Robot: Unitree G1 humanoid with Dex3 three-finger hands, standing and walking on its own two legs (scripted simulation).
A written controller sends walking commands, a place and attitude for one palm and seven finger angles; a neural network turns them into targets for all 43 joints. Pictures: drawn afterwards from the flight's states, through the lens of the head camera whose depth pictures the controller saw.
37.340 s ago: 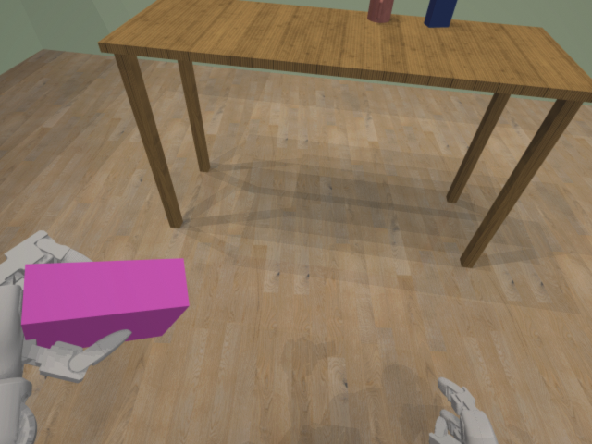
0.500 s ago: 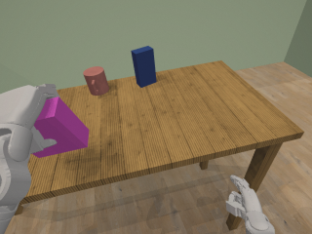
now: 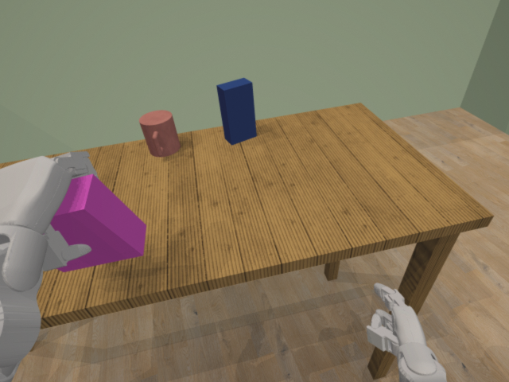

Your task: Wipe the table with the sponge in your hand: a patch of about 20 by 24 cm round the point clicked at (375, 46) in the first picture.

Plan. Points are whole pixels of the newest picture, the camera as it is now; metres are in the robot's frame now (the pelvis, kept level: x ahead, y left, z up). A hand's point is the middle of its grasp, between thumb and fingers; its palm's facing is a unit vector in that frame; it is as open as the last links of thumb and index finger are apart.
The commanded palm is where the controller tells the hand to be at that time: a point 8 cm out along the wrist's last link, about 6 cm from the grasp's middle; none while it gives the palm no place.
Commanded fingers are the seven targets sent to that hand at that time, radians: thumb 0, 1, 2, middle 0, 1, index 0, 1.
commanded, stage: bring the sponge back beside the body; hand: left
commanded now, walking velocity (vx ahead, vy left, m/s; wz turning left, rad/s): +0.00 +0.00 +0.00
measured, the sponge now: (87, 235) +0.22 +0.29 +0.18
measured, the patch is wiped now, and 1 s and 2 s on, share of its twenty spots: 1.00 1.00 1.00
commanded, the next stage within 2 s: step back with the hand held close in 0.44 s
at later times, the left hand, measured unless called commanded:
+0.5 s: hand (59, 217) +0.20 +0.29 +0.23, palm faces +0.33 -0.13 -0.94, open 9.6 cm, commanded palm +0.14 +0.28 +0.30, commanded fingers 0.00 0.10 1.30 -1.20 -1.60 -1.20 -1.60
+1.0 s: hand (56, 185) +0.20 +0.26 +0.28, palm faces +0.57 -0.73 -0.38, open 9.6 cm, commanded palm +0.13 +0.30 +0.28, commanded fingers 0.00 0.10 1.30 -1.20 -1.60 -1.20 -1.60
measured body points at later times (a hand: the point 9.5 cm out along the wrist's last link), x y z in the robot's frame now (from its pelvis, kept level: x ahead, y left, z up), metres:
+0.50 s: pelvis -0.01 +0.00 +0.00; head -0.06 -0.04 +0.44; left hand +0.17 +0.29 +0.28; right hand +0.27 -0.17 -0.04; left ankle +0.04 +0.13 -0.73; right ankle +0.05 -0.09 -0.73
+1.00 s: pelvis -0.02 +0.01 -0.01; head -0.01 +0.02 +0.44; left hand +0.16 +0.30 +0.30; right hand +0.10 -0.23 -0.11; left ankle -0.01 +0.12 -0.73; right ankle +0.05 -0.09 -0.73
